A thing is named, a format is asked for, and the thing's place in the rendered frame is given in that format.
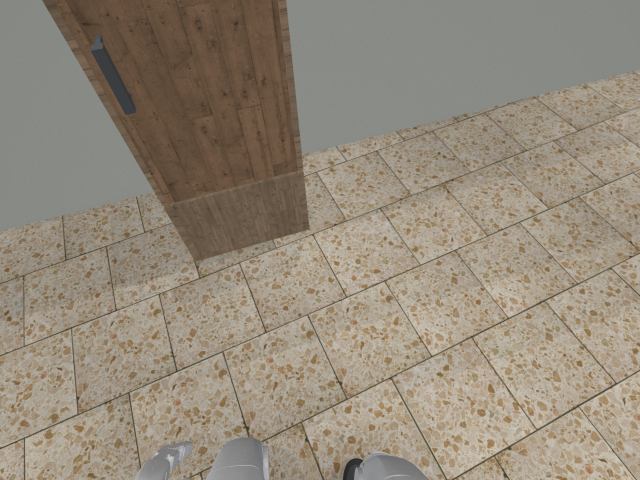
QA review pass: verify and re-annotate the robot left hand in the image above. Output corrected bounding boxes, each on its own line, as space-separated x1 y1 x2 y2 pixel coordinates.
134 441 193 480

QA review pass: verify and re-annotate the handle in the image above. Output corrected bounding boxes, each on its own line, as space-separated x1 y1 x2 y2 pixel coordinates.
91 35 136 115

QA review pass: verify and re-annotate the cupboard door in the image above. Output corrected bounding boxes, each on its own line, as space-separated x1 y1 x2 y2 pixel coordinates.
53 0 298 204

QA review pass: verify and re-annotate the robot right shin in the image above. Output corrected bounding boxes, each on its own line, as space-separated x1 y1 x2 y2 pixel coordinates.
362 452 388 464

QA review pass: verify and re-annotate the robot right thigh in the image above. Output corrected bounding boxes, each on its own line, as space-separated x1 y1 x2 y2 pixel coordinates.
354 455 429 480

